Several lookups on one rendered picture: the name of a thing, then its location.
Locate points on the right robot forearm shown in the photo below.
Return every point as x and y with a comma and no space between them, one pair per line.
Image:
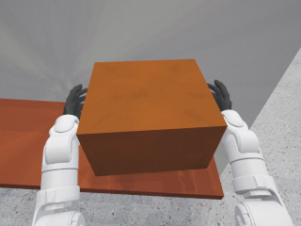
250,175

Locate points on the table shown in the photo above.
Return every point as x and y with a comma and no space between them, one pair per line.
24,130

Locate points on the right robot hand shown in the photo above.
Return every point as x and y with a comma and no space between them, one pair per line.
221,95

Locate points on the carton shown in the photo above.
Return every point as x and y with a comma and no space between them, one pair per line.
148,116

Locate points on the left robot upper arm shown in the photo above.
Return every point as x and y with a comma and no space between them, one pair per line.
71,218

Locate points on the left robot hand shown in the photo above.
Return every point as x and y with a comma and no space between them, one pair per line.
73,104

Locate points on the left robot forearm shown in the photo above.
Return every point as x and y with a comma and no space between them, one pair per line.
60,163

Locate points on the right robot upper arm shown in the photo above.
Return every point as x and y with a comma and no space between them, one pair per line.
260,213

